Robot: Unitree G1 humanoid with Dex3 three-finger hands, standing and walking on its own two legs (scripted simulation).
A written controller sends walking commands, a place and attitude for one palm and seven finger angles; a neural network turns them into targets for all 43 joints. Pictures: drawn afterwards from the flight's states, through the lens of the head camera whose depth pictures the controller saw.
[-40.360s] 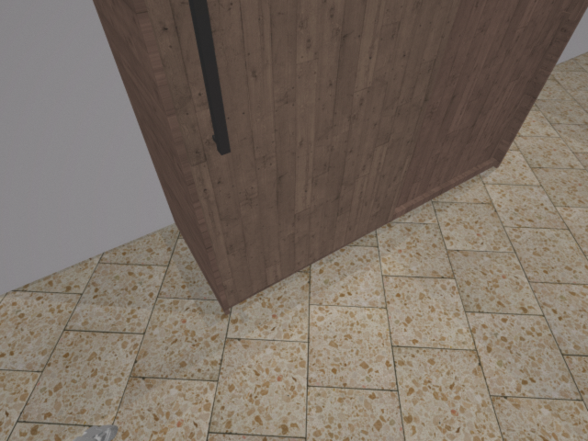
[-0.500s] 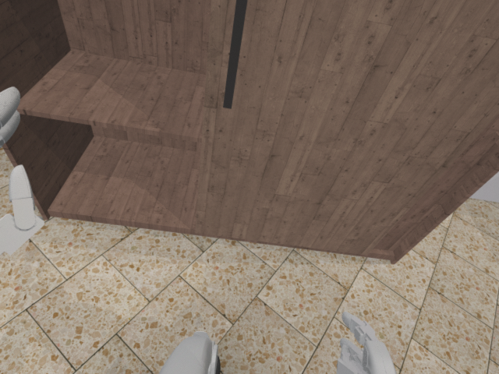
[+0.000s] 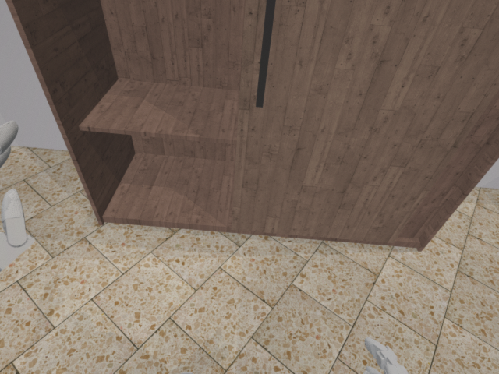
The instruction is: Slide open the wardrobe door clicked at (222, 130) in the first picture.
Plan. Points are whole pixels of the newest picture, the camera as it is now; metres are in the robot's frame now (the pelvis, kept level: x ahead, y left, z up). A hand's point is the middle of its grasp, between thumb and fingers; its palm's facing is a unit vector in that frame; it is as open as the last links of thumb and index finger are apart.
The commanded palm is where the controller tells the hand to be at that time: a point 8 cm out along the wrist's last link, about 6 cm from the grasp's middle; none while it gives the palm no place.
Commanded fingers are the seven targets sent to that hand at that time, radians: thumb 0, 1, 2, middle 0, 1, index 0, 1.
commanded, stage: stop stepping back and stand still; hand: left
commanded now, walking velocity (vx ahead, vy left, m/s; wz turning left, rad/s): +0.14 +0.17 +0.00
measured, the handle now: (264, 53) +0.92 +0.03 +0.16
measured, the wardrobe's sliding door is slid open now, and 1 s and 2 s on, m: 0.64 0.64 0.64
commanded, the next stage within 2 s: let the arm hang, fingers relaxed in 0.42 s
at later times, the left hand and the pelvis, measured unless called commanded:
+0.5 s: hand (29, 225) +0.22 +0.28 +0.20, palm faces +0.39 -0.74 -0.55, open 7.4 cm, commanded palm none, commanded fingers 0.00 0.90 0.90 -0.20 -0.30 -0.20 -0.30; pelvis +0.01 +0.03 +0.00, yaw -2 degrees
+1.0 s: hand out of the picture +0.07 +0.25 -0.16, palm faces +0.01 -0.98 -0.22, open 7.0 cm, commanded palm none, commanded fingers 0.00 0.90 0.90 -0.20 -0.30 -0.20 -0.30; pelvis +0.05 +0.06 +0.01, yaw +1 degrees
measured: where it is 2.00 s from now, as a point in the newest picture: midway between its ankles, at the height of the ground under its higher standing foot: outside the picture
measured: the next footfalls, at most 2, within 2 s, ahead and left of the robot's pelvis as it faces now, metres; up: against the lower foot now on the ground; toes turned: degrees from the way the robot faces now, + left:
left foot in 0.24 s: +0.11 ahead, +0.17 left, +0.00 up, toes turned +9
right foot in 0.44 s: +0.06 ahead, -0.06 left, +0.00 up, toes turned -6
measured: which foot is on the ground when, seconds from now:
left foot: up 0.00-0.22, down 0.24-1.00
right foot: down 0.00-0.24, up 0.26-0.42, down 0.44-1.00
